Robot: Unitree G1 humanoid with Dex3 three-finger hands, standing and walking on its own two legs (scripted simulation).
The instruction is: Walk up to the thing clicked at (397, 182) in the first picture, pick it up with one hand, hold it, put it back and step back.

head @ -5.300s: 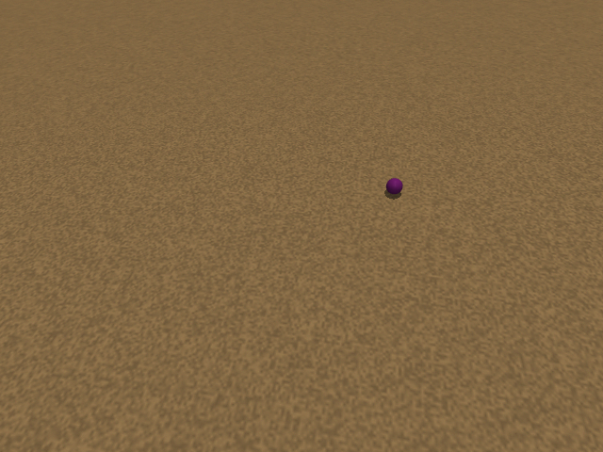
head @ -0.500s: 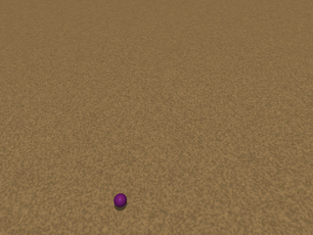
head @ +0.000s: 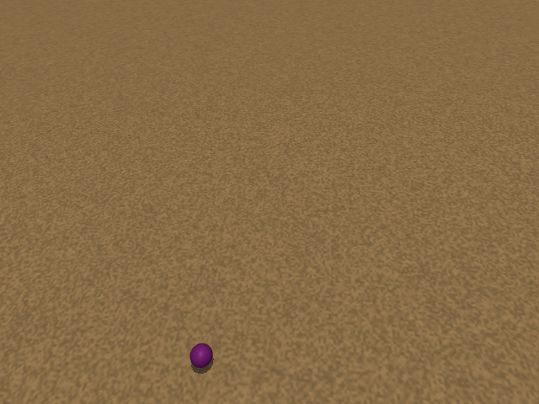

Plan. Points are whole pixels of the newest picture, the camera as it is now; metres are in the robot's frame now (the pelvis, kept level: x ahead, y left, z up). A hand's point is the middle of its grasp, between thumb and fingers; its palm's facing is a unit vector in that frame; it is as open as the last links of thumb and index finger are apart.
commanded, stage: walk up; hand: left
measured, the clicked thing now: (201, 355) +0.43 +0.30 -0.74
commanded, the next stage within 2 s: stand in 0.32 s
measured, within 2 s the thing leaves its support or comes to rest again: neither
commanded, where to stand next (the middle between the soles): +0.07 +0.04 m, yaw +1 degrees
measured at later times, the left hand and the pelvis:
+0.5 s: hand out of the picture +0.09 +0.25 -0.15, palm faces -0.03 -0.94 -0.35, open 7.4 cm; pelvis +0.00 +0.00 +0.00, yaw +0 degrees
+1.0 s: hand out of the picture +0.06 +0.25 -0.15, palm faces -0.01 -0.94 -0.34, open 7.4 cm; pelvis +0.00 -0.01 +0.00, yaw +1 degrees
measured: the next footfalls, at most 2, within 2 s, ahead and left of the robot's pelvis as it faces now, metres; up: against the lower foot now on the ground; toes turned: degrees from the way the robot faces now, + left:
none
